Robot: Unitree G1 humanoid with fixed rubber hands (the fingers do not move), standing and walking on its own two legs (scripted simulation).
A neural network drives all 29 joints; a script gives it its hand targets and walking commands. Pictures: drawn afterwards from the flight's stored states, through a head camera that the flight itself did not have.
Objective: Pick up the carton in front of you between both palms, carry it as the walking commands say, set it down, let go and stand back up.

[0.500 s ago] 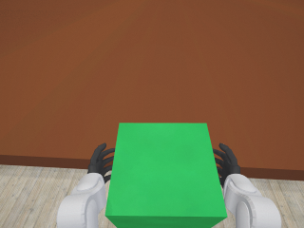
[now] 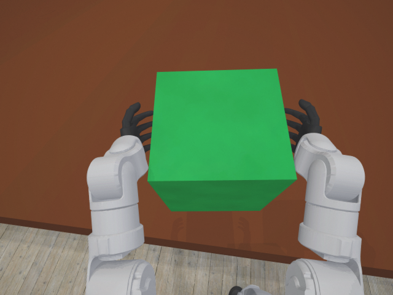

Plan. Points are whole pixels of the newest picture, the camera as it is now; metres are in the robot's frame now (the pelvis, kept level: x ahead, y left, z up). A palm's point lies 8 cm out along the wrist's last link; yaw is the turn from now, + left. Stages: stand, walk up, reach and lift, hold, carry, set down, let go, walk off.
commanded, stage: carry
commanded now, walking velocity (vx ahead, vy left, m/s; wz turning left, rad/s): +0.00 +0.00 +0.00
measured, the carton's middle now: (215, 151) +0.39 +0.00 +0.07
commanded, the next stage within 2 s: none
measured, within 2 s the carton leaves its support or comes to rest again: neither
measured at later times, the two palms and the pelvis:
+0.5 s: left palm (148, 72) +0.54 +0.15 +0.15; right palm (292, 70) +0.54 -0.15 +0.15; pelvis +0.19 +0.01 +0.02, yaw -1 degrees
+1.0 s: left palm (159, 71) +0.59 +0.14 +0.12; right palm (291, 70) +0.58 -0.17 +0.12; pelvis +0.24 +0.00 +0.02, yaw -2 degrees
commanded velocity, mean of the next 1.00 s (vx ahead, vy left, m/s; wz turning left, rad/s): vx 0.00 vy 0.00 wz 0.00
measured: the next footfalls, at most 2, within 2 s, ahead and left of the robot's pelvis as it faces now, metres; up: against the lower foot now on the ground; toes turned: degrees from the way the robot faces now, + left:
left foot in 0.24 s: +0.25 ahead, +0.11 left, +0.00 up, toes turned +4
right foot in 0.36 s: +0.22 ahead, -0.09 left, +0.00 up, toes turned -8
